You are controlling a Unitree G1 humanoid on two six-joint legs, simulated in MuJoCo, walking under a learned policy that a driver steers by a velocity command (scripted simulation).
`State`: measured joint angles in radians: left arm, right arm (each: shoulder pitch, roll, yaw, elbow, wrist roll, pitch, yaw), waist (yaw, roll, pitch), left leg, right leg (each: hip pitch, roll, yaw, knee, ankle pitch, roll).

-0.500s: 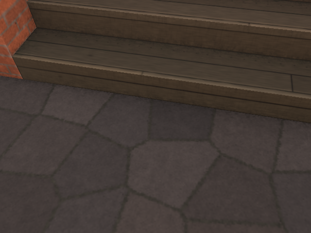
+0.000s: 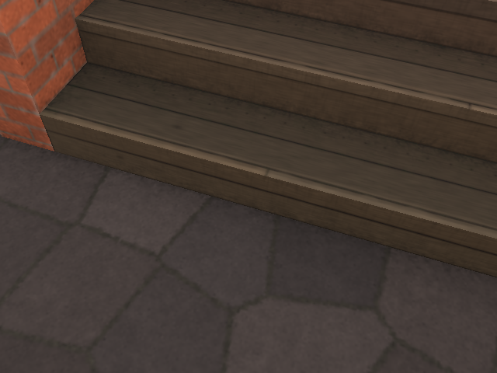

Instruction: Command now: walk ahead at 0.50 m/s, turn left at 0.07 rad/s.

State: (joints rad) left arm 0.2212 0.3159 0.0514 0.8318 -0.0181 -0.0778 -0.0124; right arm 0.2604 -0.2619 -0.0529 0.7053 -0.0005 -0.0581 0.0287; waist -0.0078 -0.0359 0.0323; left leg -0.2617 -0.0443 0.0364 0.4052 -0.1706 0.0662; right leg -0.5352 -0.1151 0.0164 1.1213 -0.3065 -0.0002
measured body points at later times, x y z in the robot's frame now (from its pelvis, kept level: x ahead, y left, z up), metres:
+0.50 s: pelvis +0.28 -0.07 +0.00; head +0.31 -0.08 +0.44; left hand +0.38 +0.21 -0.12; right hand +0.35 -0.34 -0.14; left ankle +0.21 +0.07 -0.66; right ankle +0.33 -0.15 -0.74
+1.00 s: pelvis +0.53 -0.05 +0.01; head +0.55 -0.04 +0.45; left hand +0.71 +0.19 -0.13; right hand +0.53 -0.34 -0.10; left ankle +0.55 +0.05 -0.74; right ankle +0.48 -0.17 -0.67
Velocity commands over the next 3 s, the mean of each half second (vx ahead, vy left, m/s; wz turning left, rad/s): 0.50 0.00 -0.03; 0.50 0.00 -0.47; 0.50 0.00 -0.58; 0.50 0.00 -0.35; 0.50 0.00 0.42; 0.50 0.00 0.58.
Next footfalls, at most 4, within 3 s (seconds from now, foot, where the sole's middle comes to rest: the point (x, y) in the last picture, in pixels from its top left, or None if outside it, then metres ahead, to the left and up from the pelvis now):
0.34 right None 0.37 -0.16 -0.78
0.80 left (234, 328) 0.59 0.04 -0.78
1.26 right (327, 288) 0.72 -0.23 -0.78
1.82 left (345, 162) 1.05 -0.30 -0.60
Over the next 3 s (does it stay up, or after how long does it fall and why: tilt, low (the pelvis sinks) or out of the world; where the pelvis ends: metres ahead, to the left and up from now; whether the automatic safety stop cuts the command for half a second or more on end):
stays up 1.41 -0.70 0.39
